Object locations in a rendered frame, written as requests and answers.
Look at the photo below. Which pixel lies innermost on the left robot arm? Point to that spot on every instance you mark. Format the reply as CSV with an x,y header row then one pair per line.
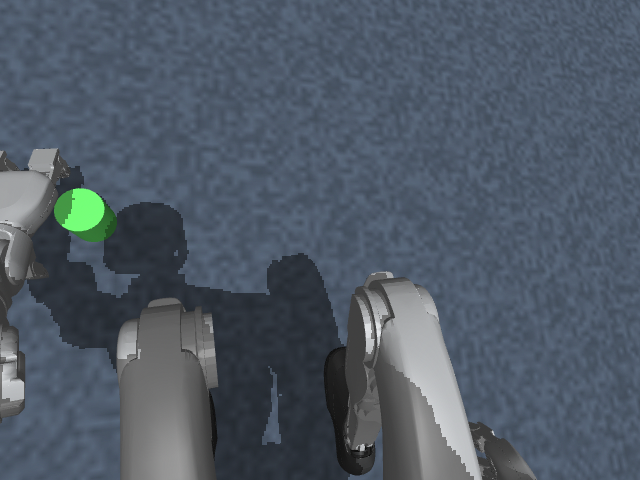
x,y
15,254

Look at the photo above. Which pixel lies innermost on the left robot hand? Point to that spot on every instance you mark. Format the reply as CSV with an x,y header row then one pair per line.
x,y
27,198

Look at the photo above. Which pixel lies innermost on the right robot foot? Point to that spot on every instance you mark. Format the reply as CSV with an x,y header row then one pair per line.
x,y
337,394

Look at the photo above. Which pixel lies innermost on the right robot hand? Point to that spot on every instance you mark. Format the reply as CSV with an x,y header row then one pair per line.
x,y
503,461

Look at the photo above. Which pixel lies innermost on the tin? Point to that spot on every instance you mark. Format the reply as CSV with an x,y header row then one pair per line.
x,y
85,214

